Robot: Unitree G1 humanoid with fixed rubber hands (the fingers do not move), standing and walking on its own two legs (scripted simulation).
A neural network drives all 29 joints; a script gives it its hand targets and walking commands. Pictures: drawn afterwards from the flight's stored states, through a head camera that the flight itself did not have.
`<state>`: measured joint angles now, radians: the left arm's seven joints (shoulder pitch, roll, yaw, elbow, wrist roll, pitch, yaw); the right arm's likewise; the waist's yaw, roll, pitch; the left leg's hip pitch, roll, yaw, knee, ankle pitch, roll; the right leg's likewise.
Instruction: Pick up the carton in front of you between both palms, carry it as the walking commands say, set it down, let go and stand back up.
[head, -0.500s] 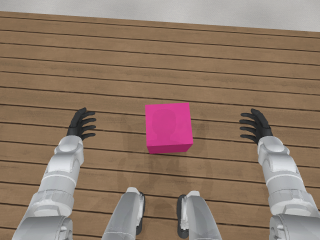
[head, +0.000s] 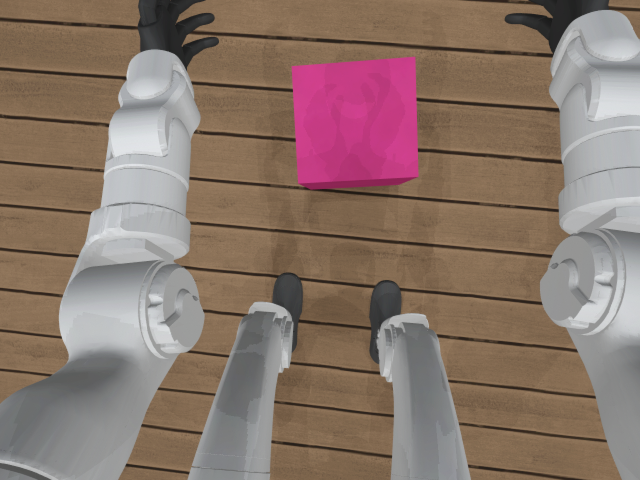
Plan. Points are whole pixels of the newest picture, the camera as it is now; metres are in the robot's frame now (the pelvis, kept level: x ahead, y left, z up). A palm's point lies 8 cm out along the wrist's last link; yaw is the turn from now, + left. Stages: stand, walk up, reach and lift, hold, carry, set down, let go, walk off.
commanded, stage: reach and lift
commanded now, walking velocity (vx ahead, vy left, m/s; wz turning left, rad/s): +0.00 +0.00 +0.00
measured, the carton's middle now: (353, 135) +0.54 +0.00 -0.53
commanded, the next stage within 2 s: none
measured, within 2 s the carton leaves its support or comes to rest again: leaves its support in 1.70 s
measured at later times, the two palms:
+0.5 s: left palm (233, 121) +0.51 +0.19 -0.34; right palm (481, 111) +0.55 -0.19 -0.34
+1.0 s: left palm (257, 135) +0.52 +0.18 -0.47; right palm (448, 124) +0.55 -0.17 -0.47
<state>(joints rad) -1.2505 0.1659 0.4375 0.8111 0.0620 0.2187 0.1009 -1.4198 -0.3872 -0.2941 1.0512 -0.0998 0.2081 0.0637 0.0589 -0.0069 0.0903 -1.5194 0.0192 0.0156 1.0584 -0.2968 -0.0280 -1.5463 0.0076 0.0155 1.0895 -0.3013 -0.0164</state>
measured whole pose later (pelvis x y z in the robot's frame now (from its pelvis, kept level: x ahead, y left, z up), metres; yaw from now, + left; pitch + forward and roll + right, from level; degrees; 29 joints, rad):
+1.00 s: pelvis -0.03 +0.01 -0.28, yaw +2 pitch +35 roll +3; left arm -1.55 0.28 0.18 1.10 -0.22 0.08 0.17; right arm -1.68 -0.53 0.05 1.25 0.23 0.08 -0.04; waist 0.04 0.03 0.49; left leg -2.21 -0.05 -0.01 2.19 -0.60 -0.07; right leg -2.24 0.02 0.05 2.24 -0.61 0.00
